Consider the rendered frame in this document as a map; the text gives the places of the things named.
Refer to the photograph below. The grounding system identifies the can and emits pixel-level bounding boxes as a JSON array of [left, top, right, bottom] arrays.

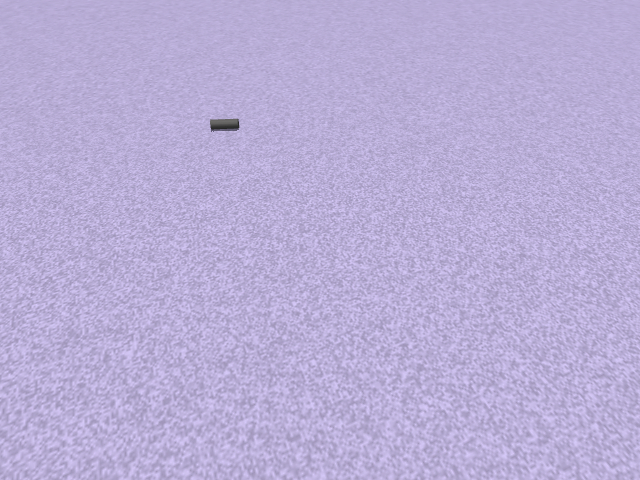
[[210, 119, 239, 129]]

